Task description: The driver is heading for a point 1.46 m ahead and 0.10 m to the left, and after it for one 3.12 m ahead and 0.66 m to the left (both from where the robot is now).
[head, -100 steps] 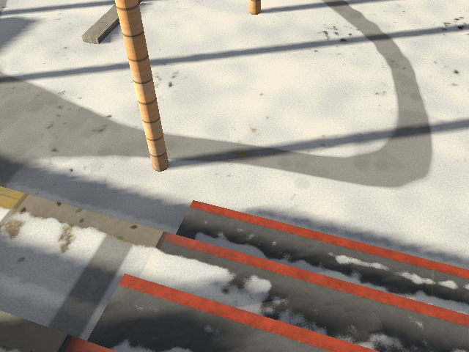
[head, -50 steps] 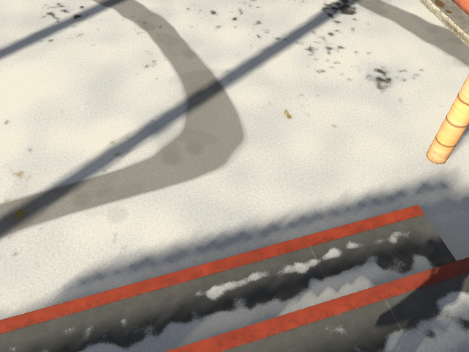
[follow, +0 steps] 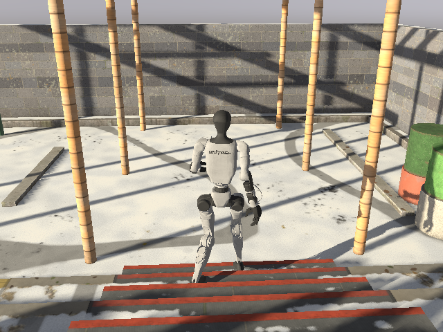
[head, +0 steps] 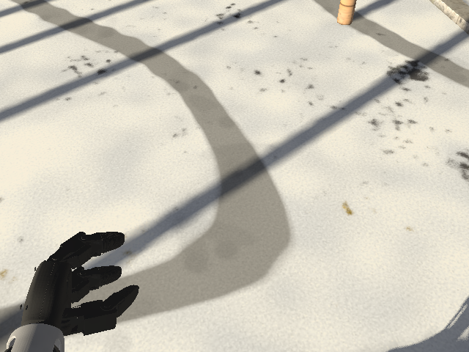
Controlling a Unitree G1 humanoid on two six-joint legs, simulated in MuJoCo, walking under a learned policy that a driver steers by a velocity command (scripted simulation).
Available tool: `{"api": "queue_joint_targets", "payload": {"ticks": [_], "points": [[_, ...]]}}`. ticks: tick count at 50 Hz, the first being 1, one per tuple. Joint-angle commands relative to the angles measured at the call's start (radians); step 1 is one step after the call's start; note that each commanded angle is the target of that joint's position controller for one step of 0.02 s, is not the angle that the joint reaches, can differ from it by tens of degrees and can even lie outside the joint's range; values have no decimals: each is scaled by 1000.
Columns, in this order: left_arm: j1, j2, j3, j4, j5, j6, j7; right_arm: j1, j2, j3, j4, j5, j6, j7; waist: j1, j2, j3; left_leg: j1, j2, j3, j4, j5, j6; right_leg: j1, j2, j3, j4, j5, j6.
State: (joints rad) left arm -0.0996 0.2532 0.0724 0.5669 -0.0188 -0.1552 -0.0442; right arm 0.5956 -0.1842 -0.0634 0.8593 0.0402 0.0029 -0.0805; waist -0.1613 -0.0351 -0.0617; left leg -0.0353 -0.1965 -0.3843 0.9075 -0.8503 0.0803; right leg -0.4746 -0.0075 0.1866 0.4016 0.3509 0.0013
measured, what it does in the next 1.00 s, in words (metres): goes down, turning left: right foot 0.15 m lower, then left foot 0.14 m lower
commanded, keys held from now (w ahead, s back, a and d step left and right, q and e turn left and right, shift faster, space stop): w+q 0.46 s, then w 0.32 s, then w+e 0.22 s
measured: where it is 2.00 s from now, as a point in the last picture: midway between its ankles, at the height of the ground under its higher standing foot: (178, 229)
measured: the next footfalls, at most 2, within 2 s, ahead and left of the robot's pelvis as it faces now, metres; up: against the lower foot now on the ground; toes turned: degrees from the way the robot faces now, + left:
right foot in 0.02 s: +0.16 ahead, -0.15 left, -0.15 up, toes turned +9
left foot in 0.68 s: +0.50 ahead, +0.18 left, -0.29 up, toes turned +18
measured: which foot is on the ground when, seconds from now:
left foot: down 0.00-0.00, up 0.02-0.66, down 0.68-1.00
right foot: up 0.00-0.00, down 0.02-0.68, up 0.70-1.00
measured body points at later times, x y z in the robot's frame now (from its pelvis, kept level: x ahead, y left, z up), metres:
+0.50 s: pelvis +0.26 -0.03 -0.09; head +0.27 -0.04 +0.36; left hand +0.12 +0.18 -0.23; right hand +0.54 -0.19 -0.16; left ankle +0.41 +0.19 -0.77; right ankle +0.12 -0.16 -0.79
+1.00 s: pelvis +0.57 +0.09 -0.20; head +0.59 +0.09 +0.25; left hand +0.64 +0.38 -0.31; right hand +0.66 -0.16 -0.34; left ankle +0.46 +0.17 -0.94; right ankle +0.78 -0.01 -0.89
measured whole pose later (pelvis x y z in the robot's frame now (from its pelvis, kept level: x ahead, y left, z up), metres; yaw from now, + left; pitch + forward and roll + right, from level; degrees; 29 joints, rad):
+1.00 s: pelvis +0.57 +0.09 -0.20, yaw +18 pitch +2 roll +3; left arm 0.14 0.26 0.05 0.79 -0.01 -0.07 0.01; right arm 0.35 -0.25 -0.05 0.92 0.00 -0.08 -0.01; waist -0.05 -0.04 0.01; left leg -0.11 -0.07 0.02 0.39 -0.32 0.03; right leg -0.71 -0.10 0.07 0.76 0.00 0.02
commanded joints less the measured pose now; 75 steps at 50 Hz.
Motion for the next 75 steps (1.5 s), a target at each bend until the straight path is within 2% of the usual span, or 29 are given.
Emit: {"api": "queue_joint_targets", "payload": {"ticks": [1, 2, 3, 4, 5, 6, 8, 11, 15, 17, 24, 28, 31, 33, 35, 36, 37, 40, 42, 45, 53, 56, 57, 58, 59, 60, 62, 66, 75], "points": [[482, 66, 46, 90, 0, 35, 22, -135, -119, -20, -49, -9, -11, 30, 324, 54, -17, -501, 55, -46, 314, 564, -1, 707, -75, -22, 59, 23, -1], [711, 114, 52, 163, 13, 49, 19, -111, -67, -6, -30, -8, -25, 50, 400, -71, -101, -706, -8, 24, 725, 68, -55, 965, -206, 48, 176, 143, -28], [731, 152, 36, 190, 37, 45, 0, 126, -35, 0, -22, 21, -38, 65, 262, -395, -217, -865, -8, 31, 1067, -39, -90, 1094, -310, 175, 339, 451, -69], [661, 171, 39, 180, 24, 68, -14, 229, -61, 2, -20, 31, -45, 65, 196, -502, -262, -947, 57, 86, 1156, 22, -113, 1041, -384, 308, 250, 382, -143], [611, 232, 59, 220, 6, 87, -20, 121, -78, 6, -87, 46, -44, 48, 175, -441, -226, -1035, 100, 216, 1204, 144, -126, 885, -478, 503, 50, -279, -278], [521, 100, 22, 212, 18, 98, -11, -41, -99, -7, -101, 22, -20, 23, 183, -98, -46, -1022, 156, 318, 1135, 296, -119, 641, -382, 449, -119, -596, -246], [338, 73, -9, 209, 50, 69, -7, -160, -98, -6, -148, -4, 25, 3, 125, 19, 118, -867, 235, 235, 1020, 405, -74, 204, -407, 375, -101, -497, -289], [295, 24, -21, 241, 15, 24, 21, -177, -137, -47, -139, -25, -7, 26, 75, -29, 132, -711, 272, 134, 409, 786, -24, 66, -190, 40, -124, -345, -124], [479, 93, -7, 336, 46, 39, 53, -244, -56, -24, -163, -32, -16, 79, 116, 0, 26, -792, 254, 147, 263, 948, -42, 306, -268, 21, -50, -37, -207], [506, 69, -11, 342, 17, 38, 52, -342, -122, -41, -205, -22, -19, 95, 142, 19, 67, -889, 247, 109, 98, 1067, -18, 405, -221, -54, -29, -185, -146], [681, 46, -34, 386, 33, 67, 79, -641, -58, -6, -311, -18, -48, 163, 282, -11, 210, -738, 189, 249, -274, 1341, -12, 341, -188, -174, 83, -473, -98], [752, 69, -26, 401, -1, 92, 82, -790, -48, 16, -351, -3, -78, 192, 350, -5, 283, -804, 190, 305, -435, 1214, -26, 477, -217, -143, 232, -381, -129], [705, 101, -19, 401, -2, 115, 79, -679, -74, 12, -281, -9, -85, 193, 273, -19, 214, -523, 203, 359, -532, 1129, 17, 449, -217, -166, 403, -124, -132], [671, 104, -17, 419, 2, 114, 65, -351, -151, -28, -145, -13, -72, 166, 95, 4, 44, -2, 209, 388, -565, 1211, 79, 238, -177, -182, 801, -76, -114], [787, 34, -37, 393, 1, 49, 38, -100, -263, -33, -78, -74, -61, 132, 51, 294, -331, 754, 562, 45, -73, 2013, 297, -355, 3, -57, 1562, -1220, -4], [707, 128, -26, 335, -46, 21, 27, -13, -272, -47, -45, -52, -50, 128, -30, 280, -508, 837, 603, -87, -166, 1715, 398, -440, 11, 59, 1557, -1184, 22], [612, 101, -35, 258, -59, 15, 28, -37, -293, -49, -20, -40, -41, 115, 26, 248, -488, 776, 599, -182, -334, 1185, 386, -559, -55, -14, 1450, -1112, 34], [517, 89, -19, 267, -7, 69, 75, -390, -164, -5, -107, -38, -76, 104, 185, -114, -104, 7, 562, -140, -557, 894, 285, -370, -137, -63, 1159, -744, 35], [526, 15, -18, 269, 11, 90, 78, -446, -137, 3, -82, -50, -95, 105, 240, 11, 52, -322, 459, 57, -614, 984, 218, -191, -164, -56, 866, -654, 66], [410, 4, -23, 220, 16, 73, 68, -380, -153, -1, -38, -56, -103, 75, 205, 124, 53, -334, 388, 231, -638, 1110, 172, -122, -149, -90, 561, -437, 60], [133, 55, -22, 92, 4, 94, 15, -265, -215, -21, 35, -22, -85, 72, 122, 101, 134, -27, 451, 317, -633, 960, 70, -166, -58, -147, 257, -402, -68], [351, 118, 17, 133, 15, 96, 5, -300, -236, -22, 17, -27, -64, 67, 242, 78, 6, -45, 380, 431, -322, 1328, 4, 175, 51, -254, 212, -461, -130], [517, 220, 53, 159, 4, 99, 13, -277, -218, -11, -10, -54, -69, 59, 291, -51, -85, -270, 319, 490, 1, 1149, -51, 468, -68, -40, 207, -340, -199], [580, 308, 67, 172, -9, 96, 8, -171, -97, 31, -27, -68, -98, 78, 245, -302, -239, -643, 127, 424, 367, 375, -110, 803, -293, 500, 25, -575, -383], [620, 226, 46, 165, -9, 93, 8, -238, -196, 8, -23, -40, -127, 91, 296, -196, -283, -771, 152, 267, 437, 305, -85, 871, -310, 651, -90, -746, -370], [542, 202, 36, 148, 9, 87, 16, -357, -231, -4, -63, -12, -140, 89, 291, -146, -124, -848, 190, 277, 425, 386, -65, 756, -286, 537, -94, -689, -319], [390, 171, 26, 100, 20, 81, 18, -422, -218, -8, -85, -45, -139, 71, 210, 11, -19, -723, 257, 284, 266, 509, -55, 470, -221, 347, -102, -428, -280], [356, 143, 22, 79, 7, 74, 26, -411, -185, -16, -94, -60, -98, 64, 145, -23, -12, -574, 266, 302, 88, 602, -90, 303, -141, 187, -155, -225, -261], [517, 160, 30, 145, -9, 96, 63, -714, -147, -1, -216, -44, -114, 87, 236, -58, 61, -523, 178, 302, -352, 926, -122, 290, -83, 185, -137, -357, -191]]}}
